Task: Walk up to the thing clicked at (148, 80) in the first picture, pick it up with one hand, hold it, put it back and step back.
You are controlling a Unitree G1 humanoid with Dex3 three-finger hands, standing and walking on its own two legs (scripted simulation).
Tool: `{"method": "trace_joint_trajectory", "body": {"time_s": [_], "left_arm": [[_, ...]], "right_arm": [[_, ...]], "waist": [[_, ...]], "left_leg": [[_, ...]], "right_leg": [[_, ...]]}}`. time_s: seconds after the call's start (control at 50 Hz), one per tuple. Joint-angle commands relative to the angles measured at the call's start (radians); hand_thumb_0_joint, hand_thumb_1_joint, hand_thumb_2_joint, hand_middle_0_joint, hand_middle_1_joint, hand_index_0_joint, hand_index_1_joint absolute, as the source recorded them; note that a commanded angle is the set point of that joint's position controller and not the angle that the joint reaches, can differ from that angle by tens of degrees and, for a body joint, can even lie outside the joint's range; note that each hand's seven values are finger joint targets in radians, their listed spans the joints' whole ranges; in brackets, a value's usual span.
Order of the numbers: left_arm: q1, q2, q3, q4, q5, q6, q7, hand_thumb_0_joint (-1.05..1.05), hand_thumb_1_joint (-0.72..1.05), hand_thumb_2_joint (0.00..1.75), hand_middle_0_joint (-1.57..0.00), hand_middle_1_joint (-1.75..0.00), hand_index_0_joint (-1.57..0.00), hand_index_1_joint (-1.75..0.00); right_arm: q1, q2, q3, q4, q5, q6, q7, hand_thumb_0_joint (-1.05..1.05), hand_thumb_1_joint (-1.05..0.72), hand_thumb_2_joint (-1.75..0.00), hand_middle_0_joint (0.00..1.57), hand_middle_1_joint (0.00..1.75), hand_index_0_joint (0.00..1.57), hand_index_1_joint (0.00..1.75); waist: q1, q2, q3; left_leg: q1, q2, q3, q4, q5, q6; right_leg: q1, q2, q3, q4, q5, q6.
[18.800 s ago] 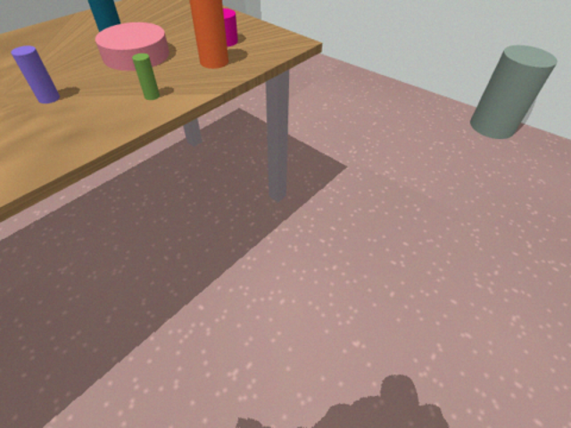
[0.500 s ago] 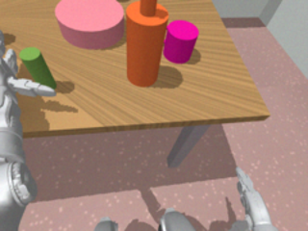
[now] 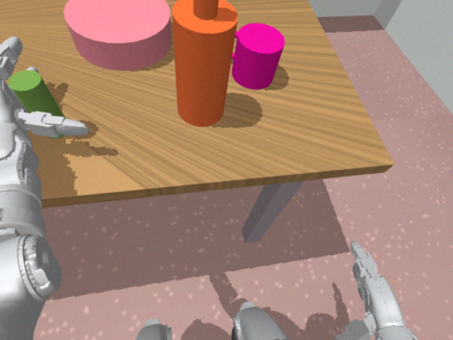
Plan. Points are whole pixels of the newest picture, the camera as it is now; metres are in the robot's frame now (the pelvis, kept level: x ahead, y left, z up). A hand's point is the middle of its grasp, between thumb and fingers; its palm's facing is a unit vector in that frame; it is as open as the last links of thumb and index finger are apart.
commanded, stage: close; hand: left
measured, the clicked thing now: (42, 107) +0.50 +0.22 +0.09
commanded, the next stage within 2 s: settle in 0.48 s
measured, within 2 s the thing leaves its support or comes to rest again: leaves its support in 0.80 s
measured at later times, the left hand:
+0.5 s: hand (48, 105) +0.51 +0.22 +0.09, palm faces +0.21 -0.98 -0.01, open 6.4 cm
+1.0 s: hand (29, 89) +0.50 +0.22 +0.13, palm faces +0.21 -0.98 -0.01, open 5.0 cm
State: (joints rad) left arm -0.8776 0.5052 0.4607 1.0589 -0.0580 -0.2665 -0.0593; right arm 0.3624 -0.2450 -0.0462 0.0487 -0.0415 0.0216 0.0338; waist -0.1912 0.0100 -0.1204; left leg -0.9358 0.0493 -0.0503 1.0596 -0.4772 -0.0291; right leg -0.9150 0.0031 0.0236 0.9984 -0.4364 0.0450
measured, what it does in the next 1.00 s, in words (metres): stands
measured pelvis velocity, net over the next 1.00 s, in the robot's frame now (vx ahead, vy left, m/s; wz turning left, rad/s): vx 0.00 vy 0.00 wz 0.01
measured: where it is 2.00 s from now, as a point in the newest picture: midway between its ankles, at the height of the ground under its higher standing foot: outside the picture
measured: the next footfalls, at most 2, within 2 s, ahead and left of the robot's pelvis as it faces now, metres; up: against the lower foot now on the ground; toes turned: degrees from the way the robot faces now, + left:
none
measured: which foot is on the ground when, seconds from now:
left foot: down 0.00-1.00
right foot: down 0.00-1.00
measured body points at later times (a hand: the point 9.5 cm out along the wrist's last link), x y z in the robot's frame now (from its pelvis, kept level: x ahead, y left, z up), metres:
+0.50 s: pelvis +0.00 +0.00 +0.00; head +0.11 +0.02 +0.44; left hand +0.49 +0.27 +0.09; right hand +0.16 -0.26 -0.01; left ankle +0.01 +0.13 -0.67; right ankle +0.02 -0.15 -0.67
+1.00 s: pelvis +0.00 +0.00 +0.01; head +0.09 +0.02 +0.45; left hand +0.48 +0.27 +0.13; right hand +0.16 -0.25 -0.01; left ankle +0.01 +0.13 -0.67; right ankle +0.02 -0.15 -0.67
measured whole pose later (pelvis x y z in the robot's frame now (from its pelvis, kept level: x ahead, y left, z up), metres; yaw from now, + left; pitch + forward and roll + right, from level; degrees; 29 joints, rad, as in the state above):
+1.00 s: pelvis +0.00 +0.00 +0.01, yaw +0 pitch +17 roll -2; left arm -0.84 0.48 0.40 1.02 -0.08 -0.21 -0.06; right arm 0.36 -0.23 -0.03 0.10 -0.02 0.04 0.01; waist -0.15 0.01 -0.13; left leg -0.83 0.04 -0.04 0.99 -0.46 -0.02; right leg -0.81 -0.01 0.03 0.93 -0.41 0.05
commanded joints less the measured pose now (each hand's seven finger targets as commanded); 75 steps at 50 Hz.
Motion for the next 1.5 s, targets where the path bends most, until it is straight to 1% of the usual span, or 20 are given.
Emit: {"method": "trace_joint_trajectory", "body": {"time_s": [0.0,0.02,0.06,0.1,0.26,0.32,0.42,0.46,0.56,0.64,0.78,0.84,0.88,1.06,1.2,1.24,1.28,1.4,1.44,1.48], "left_arm": [[-0.492,0.252,-0.021,-0.262,-0.003,-0.075,-0.016,0.0,-0.31,0.24,-0.58,-0.41,-0.6,-0.39],[-0.431,0.232,-0.025,-0.162,-0.002,-0.058,-0.017,0.0,-0.31,0.26,-0.6,-0.43,-0.62,-0.42],[-0.48,0.315,0.019,-0.235,-0.002,-0.069,-0.013,0.0,-0.27,0.33,-0.67,-0.49,-0.67,-0.49],[-0.448,0.229,-0.026,-0.176,-0.004,-0.063,-0.024,0.0,-0.22,0.39,-0.74,-0.57,-0.75,-0.56],[-0.425,0.259,-0.013,-0.229,-0.014,-0.064,-0.022,0.0,0.01,0.63,-0.98,-0.83,-0.99,-0.82],[-0.393,0.201,-0.04,-0.212,-0.015,-0.058,-0.017,0.0,0.08,0.72,-1.08,-0.94,-1.09,-0.93],[-0.361,0.215,-0.019,-0.202,-0.011,-0.073,0.0,0.0,0.26,0.85,-1.21,-1.07,-1.23,-1.06],[-0.36,0.257,0.008,-0.222,-0.007,-0.086,0.006,0.0,0.31,0.89,-1.24,-1.11,-1.26,-1.1],[-0.35,0.22,-0.02,-0.231,-0.022,-0.089,-0.012,0.0,0.53,1.19,-1.44,-1.4,-1.44,-1.39],[-0.418,0.234,-0.03,-0.316,-0.025,-0.09,-0.015,0.0,0.76,1.39,-1.4,-1.42,-1.39,-1.44],[-0.46,0.242,-0.039,-0.349,-0.031,-0.054,-0.003,0.0,0.68,1.36,-1.42,-1.45,-1.42,-1.46],[-0.378,0.184,-0.06,-0.215,-0.031,-0.021,-0.006,0.0,0.62,1.37,-1.43,-1.46,-1.43,-1.47],[-0.459,0.244,-0.04,-0.317,-0.026,-0.031,-0.003,0.0,0.66,1.37,-1.43,-1.46,-1.43,-1.47],[-0.435,0.207,-0.056,-0.235,-0.034,0.013,-0.009,0.0,0.62,1.37,-1.42,-1.46,-1.42,-1.47],[-0.448,0.194,-0.061,-0.257,-0.034,0.025,0.004,0.0,0.62,1.4,-1.42,-1.47,-1.42,-1.48],[-0.468,0.244,-0.035,-0.298,-0.034,0.025,0.009,0.0,0.63,1.4,-1.41,-1.46,-1.41,-1.47],[-0.507,0.204,-0.064,-0.336,-0.036,0.025,0.003,0.0,0.66,1.41,-1.42,-1.47,-1.42,-1.48],[-0.526,0.234,-0.046,-0.353,-0.032,0.035,0.014,0.0,0.64,1.41,-1.42,-1.47,-1.42,-1.48],[-0.443,0.183,-0.067,-0.239,-0.041,0.055,0.006,0.0,0.67,1.42,-1.42,-1.48,-1.43,-1.49],[-0.479,0.208,-0.065,-0.29,-0.034,0.055,0.007,0.0,0.66,1.42,-1.42,-1.48,-1.43,-1.49]], "right_arm": [[0.023,-0.149,-0.095,-0.187,0.003,-0.049,-0.02,0.0,0.54,-0.04,0.05,0.05,0.05,0.05],[0.023,-0.156,-0.09,-0.18,0.003,-0.046,-0.021,0.0,0.53,-0.04,0.05,0.05,0.05,0.05],[0.01,-0.16,-0.09,-0.161,0.003,-0.041,-0.022,0.0,0.53,-0.04,0.05,0.05,0.05,0.05],[-0.004,-0.149,-0.086,-0.189,0.002,-0.043,-0.02,0.0,0.53,-0.04,0.05,0.05,0.05,0.05],[0.033,-0.168,-0.102,-0.188,0.009,-0.034,-0.024,0.0,0.53,-0.04,0.05,0.05,0.05,0.05],[0.025,-0.147,-0.079,-0.195,0.009,-0.034,-0.017,0.0,0.53,-0.04,0.05,0.05,0.05,0.05],[0.045,-0.155,-0.103,-0.17,0.009,-0.034,-0.017,0.0,0.54,-0.04,0.05,0.05,0.05,0.05],[0.038,-0.15,-0.096,-0.164,0.006,-0.032,-0.014,0.0,0.54,-0.04,0.05,0.05,0.05,0.05],[0.029,-0.148,-0.088,-0.191,0.01,-0.036,-0.018,0.0,0.54,-0.05,0.05,0.05,0.05,0.05],[-0.009,-0.137,-0.073,-0.201,0.011,-0.037,-0.026,0.0,0.54,-0.05,0.05,0.05,0.05,0.05],[0.023,-0.139,-0.086,-0.142,0.02,-0.022,-0.039,0.0,0.55,-0.05,0.05,0.05,0.05,0.05],[0.007,-0.142,-0.076,-0.152,0.022,-0.028,-0.041,0.0,0.55,-0.05,0.05,0.05,0.05,0.05],[0.021,-0.125,-0.063,-0.126,0.023,-0.024,-0.042,0.0,0.56,-0.05,0.05,0.05,0.05,0.05],[-0.019,-0.146,-0.091,-0.12,0.032,-0.039,-0.043,0.0,0.55,-0.05,0.05,0.05,0.05,0.05],[-0.009,-0.119,-0.058,-0.081,0.032,-0.039,-0.042,0.0,0.56,-0.05,0.05,0.05,0.05,0.05],[-0.006,-0.146,-0.091,-0.054,0.032,-0.035,-0.044,0.0,0.56,-0.05,0.05,0.05,0.05,0.05],[-0.018,-0.112,-0.057,-0.068,0.031,-0.039,-0.037,0.0,0.56,-0.05,0.05,0.05,0.05,0.05],[-0.025,-0.107,-0.064,-0.014,0.035,-0.041,-0.04,0.0,0.56,-0.05,0.05,0.05,0.05,0.05],[-0.041,-0.143,-0.093,-0.036,0.04,-0.046,-0.046,0.0,0.56,-0.05,0.05,0.05,0.05,0.05],[-0.022,-0.117,-0.066,-0.004,0.037,-0.043,-0.045,0.0,0.56,-0.05,0.05,0.05,0.05,0.05]], "waist": [[-0.01,0.169,-0.585],[-0.013,0.15,-0.535],[0.007,0.17,-0.538],[-0.014,0.145,-0.514],[-0.001,0.134,-0.559],[0.003,0.126,-0.506],[-0.004,0.106,-0.438],[0.014,0.113,-0.45],[0.016,0.115,-0.514],[0.025,0.149,-0.563],[0.022,0.144,-0.508],[0.017,0.069,-0.421],[0.03,0.134,-0.45],[0.037,0.085,-0.45],[0.044,0.092,-0.448],[0.051,0.129,-0.47],[0.046,0.131,-0.503],[0.059,0.123,-0.465],[0.041,0.074,-0.445],[0.048,0.088,-0.459]], "left_leg": [[0.392,-0.012,0.028,-0.1,0.447,0.028],[0.375,-0.008,0.023,-0.102,0.454,0.026],[0.359,-0.011,0.024,-0.106,0.433,0.026],[0.334,-0.012,0.027,-0.111,0.395,0.03],[0.37,-0.014,0.032,-0.109,0.435,0.033],[0.355,-0.012,0.028,-0.122,0.437,0.029],[0.31,-0.012,0.029,-0.128,0.377,0.031],[0.301,-0.017,0.031,-0.126,0.369,0.032],[0.338,-0.019,0.035,-0.121,0.389,0.031],[0.375,-0.014,0.029,-0.128,0.405,0.026],[0.402,-0.02,0.038,-0.157,0.373,0.03],[0.361,-0.021,0.043,-0.178,0.336,0.035],[0.387,-0.024,0.045,-0.187,0.322,0.032],[0.434,-0.019,0.044,-0.21,0.378,0.029],[0.439,-0.014,0.039,-0.229,0.41,0.025],[0.482,-0.013,0.04,-0.222,0.447,0.022],[0.506,-0.008,0.034,-0.216,0.503,0.02],[0.471,-0.019,0.046,-0.242,0.404,0.027],[0.465,-0.017,0.049,-0.244,0.418,0.03],[0.47,-0.022,0.054,-0.24,0.413,0.037]], "right_leg": [[0.24,0.023,-0.042,-0.083,0.396,-0.051],[0.218,0.025,-0.045,-0.086,0.392,-0.054],[0.228,0.023,-0.043,-0.085,0.371,-0.055],[0.224,0.024,-0.045,-0.094,0.351,-0.053],[0.259,0.023,-0.043,-0.095,0.404,-0.047],[0.241,0.025,-0.051,-0.099,0.39,-0.052],[0.219,0.026,-0.05,-0.101,0.338,-0.051],[0.228,0.023,-0.047,-0.102,0.335,-0.05],[0.27,0.021,-0.043,-0.098,0.363,-0.048],[0.28,0.019,-0.045,-0.097,0.362,-0.052],[0.284,0.02,-0.041,-0.133,0.344,-0.047],[0.283,0.022,-0.041,-0.158,0.326,-0.043],[0.283,0.018,-0.038,-0.163,0.307,-0.046],[0.313,0.022,-0.044,-0.18,0.344,-0.047],[0.345,0.023,-0.048,-0.187,0.365,-0.05],[0.328,0.021,-0.046,-0.19,0.379,-0.051],[0.34,0.023,-0.049,-0.185,0.419,-0.051],[0.363,0.018,-0.042,-0.21,0.363,-0.045],[0.373,0.019,-0.041,-0.216,0.389,-0.043],[0.378,0.016,-0.035,-0.222,0.397,-0.038]]}}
